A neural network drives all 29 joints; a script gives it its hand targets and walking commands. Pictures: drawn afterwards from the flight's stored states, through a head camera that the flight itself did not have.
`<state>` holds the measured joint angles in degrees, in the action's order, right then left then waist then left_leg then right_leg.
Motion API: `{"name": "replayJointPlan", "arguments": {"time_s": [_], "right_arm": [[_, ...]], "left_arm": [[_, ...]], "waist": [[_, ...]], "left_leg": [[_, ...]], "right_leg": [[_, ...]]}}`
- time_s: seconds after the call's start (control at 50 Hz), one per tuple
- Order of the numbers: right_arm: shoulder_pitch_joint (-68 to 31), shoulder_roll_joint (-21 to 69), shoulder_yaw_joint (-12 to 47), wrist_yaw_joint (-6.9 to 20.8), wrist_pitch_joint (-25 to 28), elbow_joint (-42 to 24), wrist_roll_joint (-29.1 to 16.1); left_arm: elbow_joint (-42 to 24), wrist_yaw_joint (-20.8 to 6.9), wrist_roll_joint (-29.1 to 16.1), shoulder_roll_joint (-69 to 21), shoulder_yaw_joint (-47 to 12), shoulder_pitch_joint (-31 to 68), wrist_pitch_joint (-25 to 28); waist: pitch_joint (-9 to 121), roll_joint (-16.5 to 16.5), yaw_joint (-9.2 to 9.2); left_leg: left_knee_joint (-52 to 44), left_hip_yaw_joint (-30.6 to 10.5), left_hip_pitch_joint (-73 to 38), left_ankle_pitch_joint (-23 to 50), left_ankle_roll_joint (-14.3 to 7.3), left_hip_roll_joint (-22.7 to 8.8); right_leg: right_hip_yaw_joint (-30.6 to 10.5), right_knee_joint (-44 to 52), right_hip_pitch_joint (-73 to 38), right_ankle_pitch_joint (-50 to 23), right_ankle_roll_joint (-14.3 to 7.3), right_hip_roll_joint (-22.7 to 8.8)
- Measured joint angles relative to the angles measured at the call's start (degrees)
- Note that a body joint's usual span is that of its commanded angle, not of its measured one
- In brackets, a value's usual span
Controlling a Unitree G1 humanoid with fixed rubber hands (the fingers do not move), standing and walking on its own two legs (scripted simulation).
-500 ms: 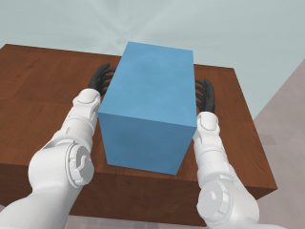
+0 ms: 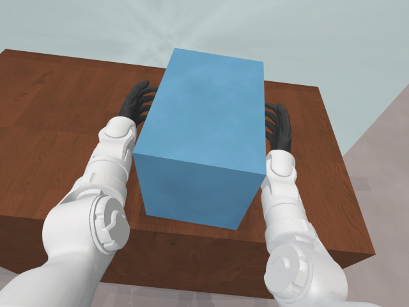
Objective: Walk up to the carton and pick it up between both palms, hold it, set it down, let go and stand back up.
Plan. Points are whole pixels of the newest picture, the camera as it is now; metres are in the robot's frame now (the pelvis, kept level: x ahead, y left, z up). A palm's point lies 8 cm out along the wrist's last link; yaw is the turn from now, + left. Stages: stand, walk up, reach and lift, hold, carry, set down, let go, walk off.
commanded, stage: set down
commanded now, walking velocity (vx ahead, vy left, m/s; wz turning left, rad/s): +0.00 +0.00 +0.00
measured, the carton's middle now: (205, 138) +0.46 -0.07 +0.04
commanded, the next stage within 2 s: none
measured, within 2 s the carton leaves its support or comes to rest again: neither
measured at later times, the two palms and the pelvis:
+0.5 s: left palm (130, 119) +0.48 +0.08 +0.10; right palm (278, 146) +0.38 -0.20 +0.10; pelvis +0.00 +0.00 +0.00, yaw -1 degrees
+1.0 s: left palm (134, 126) +0.49 +0.08 +0.07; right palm (272, 159) +0.38 -0.20 +0.05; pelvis -0.01 +0.00 -0.01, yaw -2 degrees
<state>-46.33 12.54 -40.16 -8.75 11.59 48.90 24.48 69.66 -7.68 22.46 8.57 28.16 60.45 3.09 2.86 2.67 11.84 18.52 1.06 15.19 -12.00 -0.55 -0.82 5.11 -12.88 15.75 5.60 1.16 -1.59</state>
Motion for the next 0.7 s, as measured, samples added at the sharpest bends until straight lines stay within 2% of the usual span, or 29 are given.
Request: {"name": "replayJointPlan", "arguments": {"time_s": [0.5, 0.7], "right_arm": [[0.0, 0.2, -2.0, 0.7, 1.6, 0.0, 2.1], [0.3, -0.3, -1.3, 0.0, 2.2, 1.8, 1.8]], "left_arm": [[-3.9, -1.6, 3.9, -2.0, 4.4, -0.6, -1.4], [-3.6, -1.4, 2.7, -1.6, 3.7, -0.7, -1.1]], "waist": [[-1.6, 0.8, -0.81], [-1.6, 0.7, -1.27]], "left_leg": [[-0.3, 0.8, -1.5, -0.2, -0.1, -0.1], [0.0, 1.6, -1.1, -0.4, -0.1, -0.3]], "right_leg": [[0.0, -0.1, -1.1, 0.2, 0.0, -0.1], [-0.6, -0.6, -0.3, 0.2, 0.0, 0.1]]}}
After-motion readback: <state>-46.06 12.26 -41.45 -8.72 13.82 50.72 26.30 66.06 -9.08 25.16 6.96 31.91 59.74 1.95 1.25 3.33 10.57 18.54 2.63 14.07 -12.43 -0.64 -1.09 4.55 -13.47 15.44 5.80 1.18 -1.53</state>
